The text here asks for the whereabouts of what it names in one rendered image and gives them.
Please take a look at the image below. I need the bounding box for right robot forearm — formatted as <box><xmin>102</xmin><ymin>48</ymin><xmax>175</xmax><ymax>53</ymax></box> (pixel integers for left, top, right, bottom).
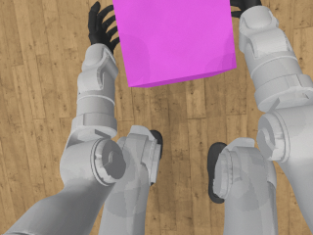
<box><xmin>239</xmin><ymin>5</ymin><xmax>313</xmax><ymax>113</ymax></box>

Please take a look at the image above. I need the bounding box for carton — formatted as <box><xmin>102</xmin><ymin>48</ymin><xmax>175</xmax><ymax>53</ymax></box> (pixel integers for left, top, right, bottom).
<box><xmin>112</xmin><ymin>0</ymin><xmax>237</xmax><ymax>88</ymax></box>

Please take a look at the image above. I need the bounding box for robot foot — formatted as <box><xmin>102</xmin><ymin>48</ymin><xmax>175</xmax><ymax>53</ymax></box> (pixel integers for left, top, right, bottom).
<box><xmin>150</xmin><ymin>129</ymin><xmax>163</xmax><ymax>186</ymax></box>
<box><xmin>206</xmin><ymin>142</ymin><xmax>227</xmax><ymax>204</ymax></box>

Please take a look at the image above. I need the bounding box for robot left upper arm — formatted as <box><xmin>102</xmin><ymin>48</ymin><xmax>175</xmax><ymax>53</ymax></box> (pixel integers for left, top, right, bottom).
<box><xmin>2</xmin><ymin>137</ymin><xmax>126</xmax><ymax>235</ymax></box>

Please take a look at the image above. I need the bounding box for robot right upper arm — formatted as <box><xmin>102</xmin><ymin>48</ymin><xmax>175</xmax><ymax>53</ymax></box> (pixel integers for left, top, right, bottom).
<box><xmin>256</xmin><ymin>104</ymin><xmax>313</xmax><ymax>235</ymax></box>

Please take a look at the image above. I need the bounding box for robot left foot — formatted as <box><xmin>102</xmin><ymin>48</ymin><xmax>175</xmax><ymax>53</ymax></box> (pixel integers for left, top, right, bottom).
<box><xmin>150</xmin><ymin>129</ymin><xmax>163</xmax><ymax>186</ymax></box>

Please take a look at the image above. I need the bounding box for robot right foot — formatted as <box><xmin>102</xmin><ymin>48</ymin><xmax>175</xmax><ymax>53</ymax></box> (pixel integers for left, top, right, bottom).
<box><xmin>206</xmin><ymin>142</ymin><xmax>227</xmax><ymax>204</ymax></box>

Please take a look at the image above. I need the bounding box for left robot hand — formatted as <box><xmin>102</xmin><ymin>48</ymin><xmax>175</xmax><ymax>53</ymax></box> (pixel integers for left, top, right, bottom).
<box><xmin>88</xmin><ymin>1</ymin><xmax>120</xmax><ymax>54</ymax></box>

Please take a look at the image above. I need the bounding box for right robot hand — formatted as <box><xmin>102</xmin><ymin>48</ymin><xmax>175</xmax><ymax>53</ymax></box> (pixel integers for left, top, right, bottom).
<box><xmin>230</xmin><ymin>0</ymin><xmax>262</xmax><ymax>18</ymax></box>

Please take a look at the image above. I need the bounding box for left robot forearm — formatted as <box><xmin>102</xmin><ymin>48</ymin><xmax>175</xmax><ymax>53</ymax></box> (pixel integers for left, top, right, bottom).
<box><xmin>64</xmin><ymin>43</ymin><xmax>119</xmax><ymax>151</ymax></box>

